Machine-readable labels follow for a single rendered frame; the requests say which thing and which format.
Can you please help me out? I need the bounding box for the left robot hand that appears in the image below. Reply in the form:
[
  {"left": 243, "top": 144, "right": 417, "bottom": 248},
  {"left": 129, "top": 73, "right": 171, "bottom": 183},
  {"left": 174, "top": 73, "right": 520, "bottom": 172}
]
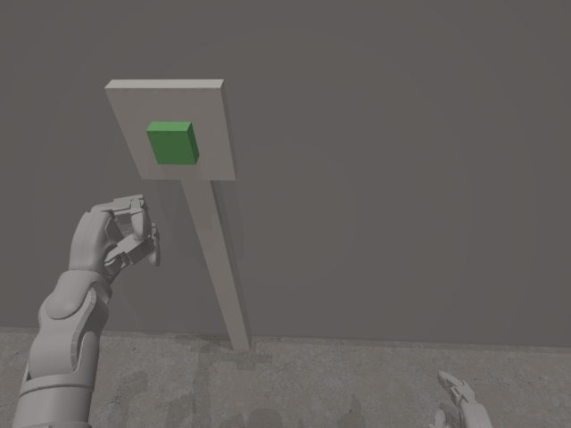
[{"left": 68, "top": 194, "right": 161, "bottom": 285}]

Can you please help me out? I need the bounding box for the panel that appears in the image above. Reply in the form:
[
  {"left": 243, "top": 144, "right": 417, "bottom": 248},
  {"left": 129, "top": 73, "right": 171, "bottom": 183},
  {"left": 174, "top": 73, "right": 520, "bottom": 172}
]
[{"left": 104, "top": 79, "right": 252, "bottom": 352}]

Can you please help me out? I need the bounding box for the right robot hand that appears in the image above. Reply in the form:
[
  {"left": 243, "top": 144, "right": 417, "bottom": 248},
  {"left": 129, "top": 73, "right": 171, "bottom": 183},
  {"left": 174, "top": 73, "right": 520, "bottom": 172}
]
[{"left": 428, "top": 371, "right": 494, "bottom": 428}]

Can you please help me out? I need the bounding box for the button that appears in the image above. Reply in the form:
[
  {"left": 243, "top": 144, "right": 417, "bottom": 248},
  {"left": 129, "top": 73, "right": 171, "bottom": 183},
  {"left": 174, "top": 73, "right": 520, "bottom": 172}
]
[{"left": 146, "top": 121, "right": 200, "bottom": 165}]

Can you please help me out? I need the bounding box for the left robot forearm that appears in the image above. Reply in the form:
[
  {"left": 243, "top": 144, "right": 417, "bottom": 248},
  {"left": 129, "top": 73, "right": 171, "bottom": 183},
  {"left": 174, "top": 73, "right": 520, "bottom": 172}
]
[{"left": 12, "top": 269, "right": 112, "bottom": 428}]

